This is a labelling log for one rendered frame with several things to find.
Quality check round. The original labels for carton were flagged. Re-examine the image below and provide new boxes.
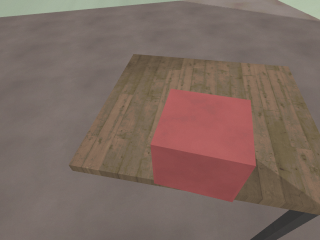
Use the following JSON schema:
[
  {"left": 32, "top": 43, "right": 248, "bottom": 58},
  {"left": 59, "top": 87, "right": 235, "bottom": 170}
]
[{"left": 150, "top": 89, "right": 256, "bottom": 202}]

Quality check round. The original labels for table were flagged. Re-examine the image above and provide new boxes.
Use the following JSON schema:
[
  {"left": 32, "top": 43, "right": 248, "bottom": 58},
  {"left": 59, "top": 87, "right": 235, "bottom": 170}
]
[{"left": 69, "top": 54, "right": 320, "bottom": 240}]

